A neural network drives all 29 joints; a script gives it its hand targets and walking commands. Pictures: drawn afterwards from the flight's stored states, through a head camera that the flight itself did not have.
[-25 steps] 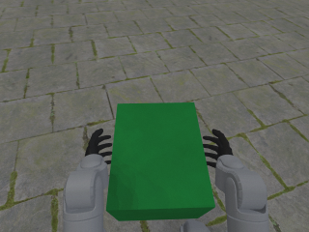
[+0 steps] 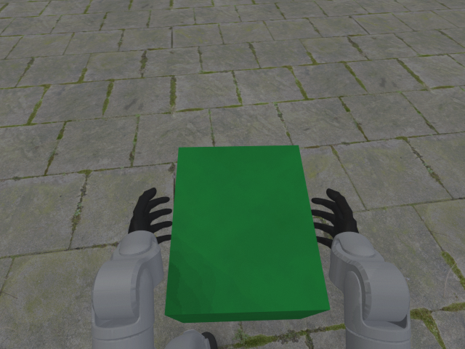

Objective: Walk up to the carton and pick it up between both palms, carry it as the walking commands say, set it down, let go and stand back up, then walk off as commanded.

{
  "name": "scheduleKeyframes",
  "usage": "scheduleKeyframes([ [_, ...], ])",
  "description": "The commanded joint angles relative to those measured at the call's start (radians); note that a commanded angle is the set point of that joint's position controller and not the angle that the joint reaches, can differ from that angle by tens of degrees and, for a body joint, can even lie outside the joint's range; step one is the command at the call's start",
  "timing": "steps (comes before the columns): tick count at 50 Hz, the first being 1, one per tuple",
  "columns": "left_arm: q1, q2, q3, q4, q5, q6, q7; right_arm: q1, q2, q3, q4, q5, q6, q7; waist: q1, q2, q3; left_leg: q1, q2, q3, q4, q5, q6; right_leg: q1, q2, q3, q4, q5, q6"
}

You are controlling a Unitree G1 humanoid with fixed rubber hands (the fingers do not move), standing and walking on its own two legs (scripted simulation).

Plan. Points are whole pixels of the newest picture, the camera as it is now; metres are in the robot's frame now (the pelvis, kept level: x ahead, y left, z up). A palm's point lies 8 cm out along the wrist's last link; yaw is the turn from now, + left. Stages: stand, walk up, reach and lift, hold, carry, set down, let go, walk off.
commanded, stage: carry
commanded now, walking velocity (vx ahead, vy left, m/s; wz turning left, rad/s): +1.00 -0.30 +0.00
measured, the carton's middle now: (240, 234) +0.31 +0.01 +0.01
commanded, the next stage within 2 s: none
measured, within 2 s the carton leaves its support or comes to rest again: neither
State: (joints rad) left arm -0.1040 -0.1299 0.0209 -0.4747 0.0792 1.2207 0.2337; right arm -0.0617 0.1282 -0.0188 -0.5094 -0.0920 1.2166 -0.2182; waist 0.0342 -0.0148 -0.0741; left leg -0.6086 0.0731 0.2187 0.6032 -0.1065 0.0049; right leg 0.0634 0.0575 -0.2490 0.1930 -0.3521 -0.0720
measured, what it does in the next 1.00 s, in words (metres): walks ahead: left foot, then right foot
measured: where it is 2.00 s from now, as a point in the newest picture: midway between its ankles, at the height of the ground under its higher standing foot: (320, 93)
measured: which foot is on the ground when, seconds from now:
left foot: up 0.00-0.06, down 0.08-0.52, up 0.54-0.88, down 0.90-1.00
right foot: down 0.00-0.10, up 0.12-0.48, down 0.50-0.94, up 0.96-1.00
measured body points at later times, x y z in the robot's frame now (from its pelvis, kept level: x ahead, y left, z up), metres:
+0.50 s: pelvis +0.49 -0.16 -0.03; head +0.51 -0.13 +0.42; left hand +0.77 -0.01 +0.06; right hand +0.76 -0.31 +0.08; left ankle +0.23 +0.03 -0.72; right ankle +0.66 -0.30 -0.73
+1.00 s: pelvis +0.97 -0.29 +0.00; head +0.97 -0.28 +0.45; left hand +1.26 -0.17 +0.08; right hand +1.22 -0.47 +0.08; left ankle +1.02 -0.22 -0.73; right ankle +0.75 -0.34 -0.60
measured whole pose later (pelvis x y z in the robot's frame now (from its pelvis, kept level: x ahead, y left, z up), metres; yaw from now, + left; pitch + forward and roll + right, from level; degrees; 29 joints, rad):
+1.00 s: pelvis +0.97 -0.29 +0.00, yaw -6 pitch +4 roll +1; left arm -0.10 -0.13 0.04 -0.43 0.08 1.22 0.24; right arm -0.12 0.13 -0.03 -0.39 -0.08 1.22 -0.22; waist -0.02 -0.03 -0.11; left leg -0.39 0.05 0.27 0.55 -0.23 0.08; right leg -0.25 0.02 -0.08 1.22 -0.28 -0.03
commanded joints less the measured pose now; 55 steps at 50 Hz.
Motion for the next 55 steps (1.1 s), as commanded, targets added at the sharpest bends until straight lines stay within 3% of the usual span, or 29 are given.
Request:
scheduleKeyframes([
  [1, -0.371, -0.902, -0.593, -0.101, -0.373, -0.012, -0.256, -0.415, 0.935, 0.568, -0.091, 0.355, -0.019, 0.222, -0.029, -0.099, -0.193, 0.250, -0.088, 0.101, -0.080, 0.099, 0.027, 0.055, -0.204, 0.022, 0.059, 1.096, -0.034],
  [3, -0.370, -0.867, -0.584, -0.110, -0.364, -0.001, -0.248, -0.419, 0.912, 0.560, -0.079, 0.362, -0.003, 0.217, -0.062, -0.136, -0.285, 0.528, -0.125, 0.128, -0.082, -0.019, 0.044, -0.009, -0.184, -0.013, 0.370, 1.252, -0.019],
  [4, -0.405, -0.850, -0.584, -0.116, -0.363, 0.007, -0.247, -0.404, 0.911, 0.556, -0.061, 0.359, 0.003, 0.217, -0.116, -0.080, -0.344, 0.804, -0.056, 0.024, -0.112, -0.111, 0.074, -0.219, -0.156, -0.030, 0.700, 1.142, 0.005],
  [5, -0.411, -0.868, -0.590, -0.127, -0.375, 0.014, -0.250, -0.418, 0.917, 0.546, -0.033, 0.353, 0.004, 0.217, -0.108, 0.152, -0.359, 0.939, 0.294, -0.579, -0.249, -0.545, 0.209, -0.573, -0.067, 0.037, 1.072, 0.708, 0.074],
  [6, -0.425, -0.907, -0.608, -0.132, -0.393, 0.019, -0.256, -0.425, 0.914, 0.549, -0.034, 0.344, 0.000, 0.217, -0.054, 0.232, -0.339, 0.910, 0.448, -0.965, -0.434, -0.469, 0.280, -0.731, 0.014, 0.227, 1.314, 0.044, 0.097],
  [7, -0.420, -0.933, -0.594, -0.092, -0.376, 0.022, -0.258, -0.441, 0.953, 0.552, -0.023, 0.346, 0.007, 0.223, -0.055, 0.129, -0.311, 0.855, 0.416, -0.815, -0.412, -0.291, 0.255, -0.797, -0.086, 0.317, 1.367, 0.102, 0.061],
  [9, -0.417, -1.010, -0.583, -0.072, -0.351, 0.000, -0.266, -0.472, 1.046, 0.577, -0.013, 0.368, 0.002, 0.242, -0.058, -0.013, -0.261, 0.719, 0.357, -0.524, -0.353, -0.031, 0.161, -0.784, -0.165, 0.331, 1.237, 0.198, 0.046],
  [11, -0.412, -1.064, -0.569, -0.071, -0.317, -0.026, -0.263, -0.501, 1.101, 0.602, -0.037, 0.406, -0.009, 0.261, -0.049, 0.041, -0.244, 0.684, 0.298, -0.341, -0.360, 0.033, 0.073, -0.756, -0.199, 0.296, 1.037, 0.226, 0.056],
  [14, -0.394, -1.079, -0.575, -0.049, -0.294, -0.037, -0.244, -0.498, 1.060, 0.594, -0.068, 0.420, -0.020, 0.275, -0.061, 0.145, -0.145, 0.682, 0.269, -0.198, -0.420, 0.233, 0.057, -0.795, -0.182, 0.176, 0.769, 0.237, 0.071],
  [18, -0.382, -1.053, -0.599, -0.060, -0.309, -0.040, -0.226, -0.457, 0.982, 0.553, -0.080, 0.411, -0.027, 0.275, -0.059, 0.195, -0.062, 0.685, 0.178, -0.033, -0.517, 0.267, 0.011, -0.702, -0.155, 0.051, 0.355, 0.412, 0.081],
  [21, -0.420, -1.019, -0.634, -0.122, -0.338, -0.038, -0.217, -0.435, 0.944, 0.539, -0.107, 0.413, -0.027, 0.269, -0.050, 0.248, -0.128, 0.753, 0.187, 0.048, -0.448, 0.664, -0.021, -0.525, -0.108, -0.007, 0.266, 0.506, 0.048],
  [24, -0.413, -0.960, -0.636, -0.135, -0.347, -0.024, -0.214, -0.417, 0.907, 0.526, -0.119, 0.406, -0.018, 0.266, -0.015, 0.322, -0.293, 0.772, 0.182, 0.087, -0.079, 0.914, -0.041, -0.193, -0.032, -0.082, 0.313, 0.414, 0.029],
  [25, -0.419, -0.947, -0.633, -0.138, -0.347, -0.020, -0.220, -0.422, 0.910, 0.524, -0.110, 0.399, -0.012, 0.266, 0.006, 0.277, -0.366, 0.675, 0.158, 0.065, 0.180, 0.805, -0.032, -0.003, -0.013, -0.073, 0.327, 0.271, 0.023],
  [26, -0.434, -0.942, -0.623, -0.137, -0.348, -0.015, -0.228, -0.456, 0.916, 0.525, -0.093, 0.394, -0.005, 0.265, 0.041, 0.158, -0.356, 0.462, 0.110, 0.014, 0.419, 0.353, -0.014, 0.124, -0.092, 0.013, 0.305, 0.076, 0.051],
  [27, -0.434, -0.922, -0.601, -0.104, -0.357, -0.014, -0.235, -0.395, 0.900, 0.534, -0.086, 0.350, 0.000, 0.257, 0.010, -0.390, -0.434, 0.038, -0.066, -0.050, 0.781, -0.327, -0.035, 0.350, -0.431, 0.622, 0.116, -0.089, -0.094],
  [28, -0.422, -0.999, -0.633, -0.112, -0.398, -0.017, -0.240, -0.398, 0.924, 0.529, -0.070, 0.343, -0.008, 0.256, 0.014, -0.281, -0.459, -0.075, -0.029, -0.208, 0.907, -0.403, -0.004, 0.349, -0.443, 0.612, 0.142, 0.139, -0.135],
  [30, -0.398, -1.061, -0.605, -0.080, -0.381, -0.039, -0.256, -0.447, 0.984, 0.574, -0.075, 0.371, -0.029, 0.268, 0.002, -0.142, -0.443, -0.074, 0.043, -0.217, 0.827, -0.338, 0.010, 0.231, -0.364, 0.439, 0.211, 0.474, -0.111],
  [31, -0.418, -1.082, -0.606, -0.079, -0.388, -0.050, -0.263, -0.454, 1.012, 0.580, -0.070, 0.382, -0.044, 0.270, -0.004, -0.074, -0.425, -0.044, 0.081, -0.208, 0.735, -0.271, -0.005, 0.175, -0.337, 0.393, 0.165, 0.410, -0.086],
  [36, -0.405, -1.085, -0.625, -0.100, -0.396, -0.084, -0.273, -0.443, 1.027, 0.595, -0.116, 0.368, -0.092, 0.258, -0.011, -0.093, -0.297, -0.071, 0.074, -0.143, 0.337, -0.219, -0.008, 0.100, -0.335, 0.299, 0.007, 0.280, -0.137],
  [39, -0.398, -1.019, -0.619, -0.113, -0.385, -0.073, -0.268, -0.416, 0.991, 0.581, -0.115, 0.355, -0.083, 0.245, -0.018, -0.084, -0.218, 0.040, -0.009, -0.039, 0.053, -0.047, -0.013, 0.014, -0.238, 0.139, -0.062, 0.394, -0.091],
  [43, -0.347, -0.913, -0.595, -0.089, -0.363, -0.041, -0.248, -0.405, 0.934, 0.560, -0.089, 0.356, -0.047, 0.230, -0.022, -0.086, -0.212, 0.291, -0.100, 0.075, -0.103, 0.094, 0.019, 0.011, -0.195, 0.030, 0.048, 1.026, -0.043],
  [45, -0.356, -0.866, -0.591, -0.096, -0.361, -0.028, -0.240, -0.405, 0.900, 0.545, -0.069, 0.357, -0.032, 0.220, -0.060, -0.120, -0.303, 0.585, -0.133, 0.099, -0.125, 0.004, 0.038, -0.073, -0.175, -0.002, 0.363, 1.206, -0.019],
  [46, -0.388, -0.846, -0.588, -0.102, -0.361, -0.020, -0.241, -0.394, 0.891, 0.533, -0.048, 0.352, -0.026, 0.217, -0.112, -0.076, -0.364, 0.841, -0.046, -0.028, -0.139, -0.115, 0.082, -0.285, -0.140, -0.019, 0.681, 1.158, 0.011],
  [47, -0.406, -0.864, -0.599, -0.125, -0.372, -0.012, -0.243, -0.400, 0.899, 0.525, -0.016, 0.348, -0.028, 0.219, -0.101, 0.238, -0.386, 0.969, 0.326, -0.700, -0.274, -0.460, 0.252, -0.632, -0.045, 0.060, 1.111, 0.653, 0.090],
  [48, -0.424, -0.898, -0.612, -0.116, -0.385, -0.010, -0.250, -0.428, 0.900, 0.539, -0.040, 0.346, -0.031, 0.217, -0.053, 0.238, -0.358, 0.936, 0.435, -0.942, -0.403, -0.328, 0.296, -0.772, 0.006, 0.259, 1.347, 0.033, 0.091],
  [50, -0.397, -0.959, -0.595, -0.055, -0.372, -0.013, -0.251, -0.457, 0.957, 0.538, -0.025, 0.358, -0.026, 0.231, -0.058, 0.014, -0.288, 0.795, 0.375, -0.617, -0.318, 0.070, 0.219, -0.824, -0.119, 0.348, 1.315, 0.151, 0.038],
  [51, -0.378, -0.985, -0.575, -0.044, -0.353, -0.025, -0.252, -0.489, 0.997, 0.565, -0.039, 0.386, -0.029, 0.240, -0.055, -0.021, -0.262, 0.737, 0.341, -0.502, -0.315, 0.116, 0.154, -0.794, -0.147, 0.351, 1.219, 0.174, 0.040],
  [53, -0.364, -1.024, -0.558, -0.026, -0.312, -0.042, -0.240, -0.499, 1.025, 0.578, -0.045, 0.414, -0.033, 0.256, -0.046, 0.049, -0.224, 0.703, 0.293, -0.334, -0.348, 0.088, 0.070, -0.780, -0.178, 0.300, 0.999, 0.217, 0.051],
  [55, -0.349, -1.026, -0.557, -0.006, -0.293, -0.047, -0.224, -0.501, 0.989, 0.573, -0.065, 0.423, -0.037, 0.264, -0.054, 0.126, -0.138, 0.686, 0.281, -0.243, -0.406, 0.180, 0.058, -0.801, -0.178, 0.225, 0.778, 0.225, 0.066],
])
